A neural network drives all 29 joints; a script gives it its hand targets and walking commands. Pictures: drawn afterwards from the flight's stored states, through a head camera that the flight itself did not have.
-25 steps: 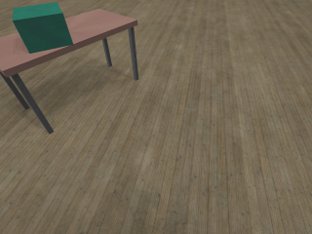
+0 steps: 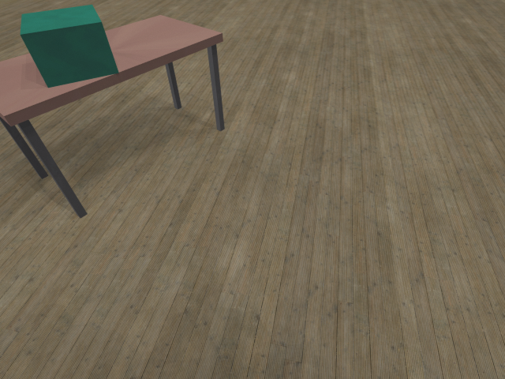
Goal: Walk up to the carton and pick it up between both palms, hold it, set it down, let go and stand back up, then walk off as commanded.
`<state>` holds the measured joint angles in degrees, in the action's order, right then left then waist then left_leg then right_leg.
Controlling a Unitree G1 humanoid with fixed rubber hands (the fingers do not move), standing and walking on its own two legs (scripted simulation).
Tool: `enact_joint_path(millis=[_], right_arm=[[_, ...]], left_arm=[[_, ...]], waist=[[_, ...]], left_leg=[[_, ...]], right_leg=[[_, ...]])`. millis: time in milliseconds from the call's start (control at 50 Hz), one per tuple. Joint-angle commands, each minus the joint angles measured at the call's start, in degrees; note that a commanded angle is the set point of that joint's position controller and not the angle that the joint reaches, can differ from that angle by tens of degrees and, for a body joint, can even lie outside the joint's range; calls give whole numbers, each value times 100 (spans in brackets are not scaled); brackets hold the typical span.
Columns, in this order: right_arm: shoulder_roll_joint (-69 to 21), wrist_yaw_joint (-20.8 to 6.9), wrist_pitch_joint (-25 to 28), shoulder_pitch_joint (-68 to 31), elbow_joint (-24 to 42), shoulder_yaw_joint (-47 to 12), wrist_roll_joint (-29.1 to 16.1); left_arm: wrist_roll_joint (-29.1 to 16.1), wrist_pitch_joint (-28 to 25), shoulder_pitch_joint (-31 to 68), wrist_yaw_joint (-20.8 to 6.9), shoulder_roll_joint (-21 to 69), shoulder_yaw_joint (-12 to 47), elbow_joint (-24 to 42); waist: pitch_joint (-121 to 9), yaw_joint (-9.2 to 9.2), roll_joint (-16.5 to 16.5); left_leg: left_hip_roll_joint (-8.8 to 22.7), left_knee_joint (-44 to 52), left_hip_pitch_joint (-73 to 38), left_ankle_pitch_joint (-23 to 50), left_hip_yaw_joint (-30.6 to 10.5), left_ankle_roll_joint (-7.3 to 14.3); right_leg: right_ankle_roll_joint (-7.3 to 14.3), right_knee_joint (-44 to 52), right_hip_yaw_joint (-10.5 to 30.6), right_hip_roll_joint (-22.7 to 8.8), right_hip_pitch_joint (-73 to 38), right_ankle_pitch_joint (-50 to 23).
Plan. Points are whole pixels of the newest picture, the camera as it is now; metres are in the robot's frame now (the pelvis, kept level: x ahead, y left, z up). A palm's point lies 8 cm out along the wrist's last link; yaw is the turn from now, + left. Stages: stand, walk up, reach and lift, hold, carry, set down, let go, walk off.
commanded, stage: stand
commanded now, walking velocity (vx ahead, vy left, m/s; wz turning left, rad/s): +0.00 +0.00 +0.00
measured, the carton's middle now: (71, 44) +1.48 +0.86 -0.01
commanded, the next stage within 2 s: walk up in 0.40 s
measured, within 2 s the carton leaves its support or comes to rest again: neither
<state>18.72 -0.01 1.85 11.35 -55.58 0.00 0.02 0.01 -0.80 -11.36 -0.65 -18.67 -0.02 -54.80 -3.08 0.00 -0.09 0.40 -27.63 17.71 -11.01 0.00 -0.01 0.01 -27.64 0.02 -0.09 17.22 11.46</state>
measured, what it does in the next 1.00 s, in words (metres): lifts its right foot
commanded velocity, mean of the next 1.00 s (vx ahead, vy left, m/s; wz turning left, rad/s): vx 0.00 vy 0.00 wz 0.00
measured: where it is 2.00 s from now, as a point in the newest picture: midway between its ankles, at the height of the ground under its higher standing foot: (231, 338)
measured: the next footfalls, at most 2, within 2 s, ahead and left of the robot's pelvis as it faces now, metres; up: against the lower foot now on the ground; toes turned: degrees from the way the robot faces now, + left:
right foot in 1.18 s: +0.28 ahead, -0.05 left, +0.00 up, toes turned +6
left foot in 1.60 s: +0.39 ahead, +0.28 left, +0.00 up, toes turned +26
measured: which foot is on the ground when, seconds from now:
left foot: down 0.00-1.00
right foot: down 0.00-0.84, up 0.86-1.00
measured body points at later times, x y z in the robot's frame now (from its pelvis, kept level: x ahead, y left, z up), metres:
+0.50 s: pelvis +0.00 +0.00 +0.00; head -0.01 +0.00 +0.45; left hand +0.09 +0.29 -0.12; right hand +0.09 -0.29 -0.12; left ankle +0.04 +0.12 -0.74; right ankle +0.03 -0.12 -0.74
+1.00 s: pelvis +0.06 +0.06 -0.01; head +0.04 +0.07 +0.44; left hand +0.10 +0.40 -0.12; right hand +0.17 -0.26 -0.11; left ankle +0.05 +0.17 -0.74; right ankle +0.09 -0.08 -0.69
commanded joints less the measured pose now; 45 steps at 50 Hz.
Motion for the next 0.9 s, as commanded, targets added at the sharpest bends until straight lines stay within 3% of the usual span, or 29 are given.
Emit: enact_joint_path(millis=[0, 100, 280, 300, 380, 460, 560, 580, 600, 620, 640, 660, 700, 720, 760, 780, 800, 820, 840, 860, 880], right_arm=[[1299, -1, 170, -272, 3, 273, 131], [1278, -8, 172, -229, -4, 274, 115], [1322, -10, 174, -261, 14, 273, 130], [1293, 2, 171, -269, 4, 264, 122], [1288, -2, 180, -314, 14, 271, 116], [1370, -9, 165, -201, -11, 291, 130], [1305, -6, 168, -266, 14, 271, 114], [1951, -308, 77, -274, 663, 611, 315], [1863, -417, 22, -692, 840, 603, 351], [1566, -466, -32, -928, 1034, 592, 387], [1463, -465, -60, -727, 1077, 584, 480], [1604, -528, -63, -552, 998, 633, 472], [1779, -699, -116, -21, 813, 747, 324], [1715, -765, -167, 157, 718, 798, 301], [1596, -816, -191, 499, 582, 800, 262], [1547, -788, -159, 968, 380, 833, 238], [1616, -710, -110, 1591, 71, 893, 261], [1995, -560, -59, 1786, -105, 997, 363], [2379, -431, -38, 1405, 160, 958, 417], [2711, -407, 29, 545, 536, 916, 272], [2758, -400, 73, 89, 633, 898, 164]], left_arm=[[113, -234, 194, 65, -1206, -242, 3], [119, -237, 202, 62, -1234, -252, 0], [115, -227, 179, 57, -1240, -255, -19], [123, -232, 159, 57, -1212, -247, -14], [127, -232, 220, 64, -1225, -255, -4], [125, -247, 211, 60, -1265, -255, -21], [123, -234, 161, 59, -1245, -257, -28], [241, -382, -162, -59, -2090, -917, 487], [282, -423, -431, -33, -2221, -1010, 411], [298, -465, -509, 16, -2408, -1133, 412], [280, -483, -88, 35, -2491, -1154, 537], [251, -505, 319, 47, -2393, -1115, 660], [278, -535, 803, 32, -2338, -1146, 698], [320, -526, 1016, 12, -2360, -1173, 721], [400, -490, 1243, -45, -2401, -1189, 770], [439, -443, 1352, -72, -2361, -1154, 745], [459, -384, 1403, -99, -2097, -1062, 748], [413, -309, 1131, -137, -1521, -859, 756], [325, -286, 1137, -150, -957, -616, 883], [232, -324, 1487, -145, -1324, -653, 978], [180, -372, 1410, -202, -1807, -792, 862]], waist=[[-342, 63, 65], [-277, 54, -56], [-287, 60, 118], [-278, 82, -14], [-247, 43, 72], [-289, 11, -73], [-264, 57, 34], [-511, 317, -274], [-105, 577, -264], [77, 654, -1244], [183, 398, -1340], [244, 182, -883], [83, -212, -784], [61, -346, -1067], [105, -502, -1236], [27, -659, -928], [19, -901, 144], [331, -909, 1785], [770, -737, 2406], [1133, -494, 1765], [1337, -230, 986]], left_leg=[[726, 958, -614, -499, -713, 202], [710, 976, -589, -466, -713, 202], [753, 1024, -575, -528, -736, 212], [749, 1035, -588, -526, -763, 218], [737, 944, -626, -383, -715, 203], [721, 967, -618, -493, -693, 203], [732, 975, -616, -488, -712, 206], [517, 470, 1040, -2456, -1417, 602], [255, 141, 2612, -2556, -1032, 350], [9, -1451, 3291, -1289, -215, 222], [388, -2589, 3249, -995, -179, 94], [632, -2939, 2882, -904, -241, -31], [896, -2778, 1982, -967, -376, -92], [920, -2501, 1516, -1125, -220, -103], [826, -1682, 515, -1597, 57, 76], [645, -1047, -266, -1690, 128, 158], [209, -191, -1168, -1475, 200, 194], [324, 690, -1554, -2341, -818, 477], [1272, 1546, -1283, -4072, -3317, 876], [1971, 2648, -290, -5262, -5080, 1521], [1994, 2733, -56, -4981, -4719, 1682]], right_leg=[[210, 719, 666, -638, -627, 45], [211, 723, 674, -628, -590, 57], [208, 662, 619, -626, -627, -28], [227, 657, 642, -624, -626, -10], [222, 710, 670, -639, -576, -82], [188, 743, 666, -643, -599, 87], [207, 710, 649, -635, -576, -9], [463, 361, 621, -685, -1627, 2344], [694, 582, 1155, -1026, -2422, 3139], [1004, 1446, 2235, -2054, -2562, 3904], [1252, 1882, 2597, -2774, -1951, 3783], [1283, 1883, 2291, -2771, -1444, 3366], [1160, 1830, 1429, -2365, -974, 2731], [1077, 1689, 933, -2212, -738, 2616], [976, 1417, 468, -2046, -99, 2952], [888, 869, 137, -1867, 279, 2888], [693, -531, -406, -1426, 892, 2951], [382, -2555, -1117, -634, 1887, 2858], [31, -3925, -890, -8, 3216, 2839], [55, -4084, -69, -134, 3398, 2131], [-3, -3736, 216, -389, 3014, 1574]])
